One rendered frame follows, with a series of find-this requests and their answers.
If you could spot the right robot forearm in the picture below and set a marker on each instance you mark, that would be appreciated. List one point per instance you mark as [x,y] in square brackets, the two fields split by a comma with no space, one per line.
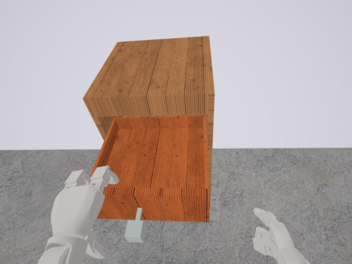
[290,255]

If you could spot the robot left hand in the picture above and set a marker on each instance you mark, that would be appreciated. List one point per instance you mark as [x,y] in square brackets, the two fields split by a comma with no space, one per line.
[77,206]

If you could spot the left robot forearm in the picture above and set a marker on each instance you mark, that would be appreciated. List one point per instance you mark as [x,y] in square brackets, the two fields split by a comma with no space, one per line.
[64,249]

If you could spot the drawer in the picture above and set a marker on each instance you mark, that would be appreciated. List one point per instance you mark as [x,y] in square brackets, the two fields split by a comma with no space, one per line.
[161,163]

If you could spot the handle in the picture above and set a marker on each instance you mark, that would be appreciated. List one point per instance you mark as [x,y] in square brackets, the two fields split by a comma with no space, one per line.
[135,230]

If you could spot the cabinet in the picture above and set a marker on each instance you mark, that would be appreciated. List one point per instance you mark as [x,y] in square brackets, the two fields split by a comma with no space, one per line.
[154,78]

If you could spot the robot right hand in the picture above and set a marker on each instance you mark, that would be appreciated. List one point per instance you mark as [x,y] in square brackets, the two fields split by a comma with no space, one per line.
[269,242]

